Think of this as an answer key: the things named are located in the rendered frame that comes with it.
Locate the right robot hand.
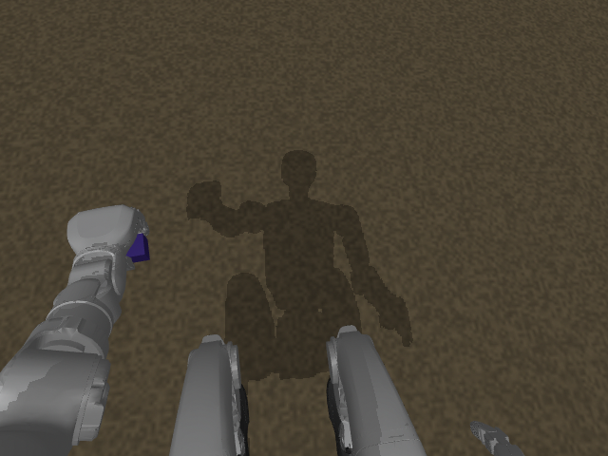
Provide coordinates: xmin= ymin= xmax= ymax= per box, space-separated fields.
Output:
xmin=470 ymin=421 xmax=524 ymax=456

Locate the left robot hand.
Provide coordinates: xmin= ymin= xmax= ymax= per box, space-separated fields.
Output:
xmin=66 ymin=204 xmax=149 ymax=271

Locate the right robot foot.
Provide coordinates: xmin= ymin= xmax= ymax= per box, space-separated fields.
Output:
xmin=327 ymin=378 xmax=353 ymax=456

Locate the small box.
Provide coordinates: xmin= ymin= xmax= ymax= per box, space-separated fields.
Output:
xmin=126 ymin=234 xmax=150 ymax=263

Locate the left robot arm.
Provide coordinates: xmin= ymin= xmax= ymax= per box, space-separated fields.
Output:
xmin=0 ymin=246 xmax=127 ymax=456

